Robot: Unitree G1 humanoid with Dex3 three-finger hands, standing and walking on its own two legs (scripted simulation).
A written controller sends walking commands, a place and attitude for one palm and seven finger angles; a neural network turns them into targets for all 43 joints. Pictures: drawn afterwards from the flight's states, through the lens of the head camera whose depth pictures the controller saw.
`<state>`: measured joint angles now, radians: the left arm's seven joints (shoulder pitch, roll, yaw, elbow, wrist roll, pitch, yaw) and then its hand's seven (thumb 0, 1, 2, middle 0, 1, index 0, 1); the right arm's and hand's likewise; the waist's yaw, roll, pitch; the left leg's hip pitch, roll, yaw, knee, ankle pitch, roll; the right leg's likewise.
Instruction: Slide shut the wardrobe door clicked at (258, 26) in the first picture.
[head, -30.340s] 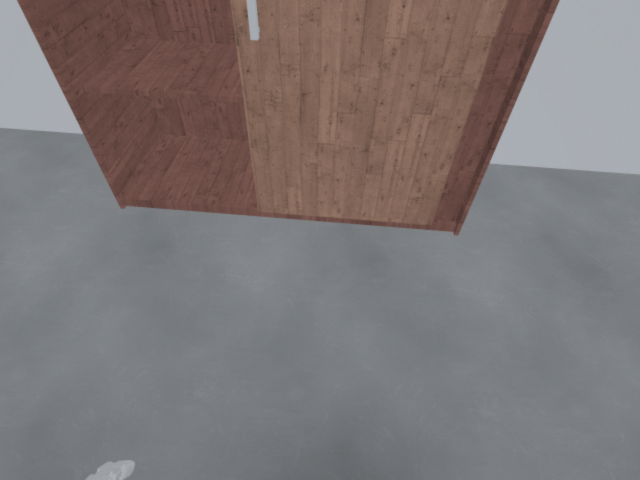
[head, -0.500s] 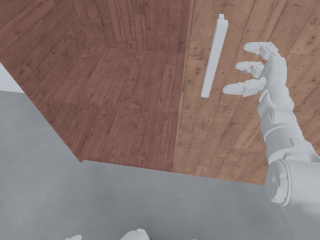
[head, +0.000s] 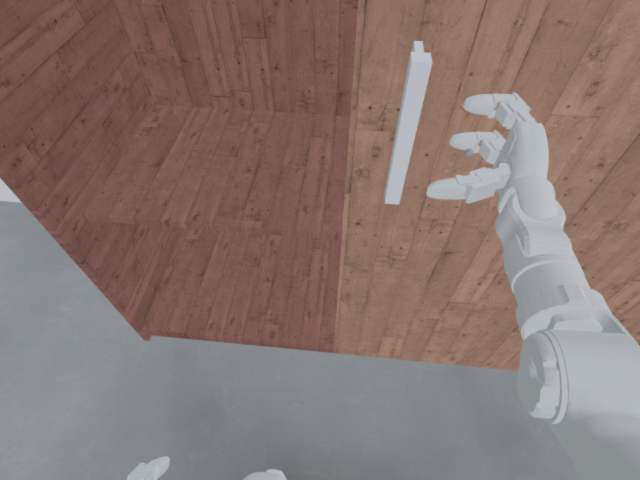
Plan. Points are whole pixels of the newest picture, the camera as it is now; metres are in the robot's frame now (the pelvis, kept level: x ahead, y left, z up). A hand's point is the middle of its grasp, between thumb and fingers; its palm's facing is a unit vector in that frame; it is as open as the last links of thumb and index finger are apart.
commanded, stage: move the hooked fingers beside the handle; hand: right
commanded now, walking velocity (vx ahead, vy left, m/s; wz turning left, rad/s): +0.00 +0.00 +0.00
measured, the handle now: (403, 131) +0.53 -0.03 +0.16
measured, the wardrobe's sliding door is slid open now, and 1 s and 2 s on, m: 0.61 0.61 0.61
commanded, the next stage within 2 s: none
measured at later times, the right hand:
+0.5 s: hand (470, 152) +0.49 -0.11 +0.16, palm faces +0.00 +1.00 +0.00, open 13.5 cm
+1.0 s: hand (471, 154) +0.48 -0.12 +0.16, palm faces -0.03 +1.00 +0.01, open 13.6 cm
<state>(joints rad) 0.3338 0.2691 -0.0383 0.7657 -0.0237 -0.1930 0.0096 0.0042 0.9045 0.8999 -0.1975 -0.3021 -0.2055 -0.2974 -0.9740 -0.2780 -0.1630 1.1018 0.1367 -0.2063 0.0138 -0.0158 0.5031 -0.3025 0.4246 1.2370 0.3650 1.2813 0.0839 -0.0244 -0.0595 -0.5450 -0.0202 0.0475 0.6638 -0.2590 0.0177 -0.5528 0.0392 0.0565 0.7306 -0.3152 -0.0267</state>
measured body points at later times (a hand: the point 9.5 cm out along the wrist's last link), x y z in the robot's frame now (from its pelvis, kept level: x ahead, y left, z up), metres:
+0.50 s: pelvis +0.00 +0.01 +0.00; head +0.05 +0.01 +0.45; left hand +0.07 +0.27 -0.11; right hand +0.48 -0.17 +0.16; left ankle +0.04 +0.11 -0.72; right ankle +0.03 -0.10 -0.72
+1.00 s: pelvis +0.01 +0.00 +0.00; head +0.04 +0.01 +0.45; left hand +0.06 +0.27 -0.11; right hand +0.48 -0.17 +0.16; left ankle +0.04 +0.11 -0.72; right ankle +0.03 -0.10 -0.72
